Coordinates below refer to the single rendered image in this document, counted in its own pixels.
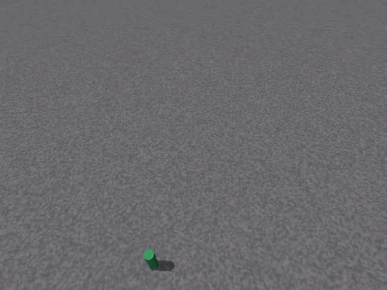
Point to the can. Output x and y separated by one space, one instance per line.
151 259

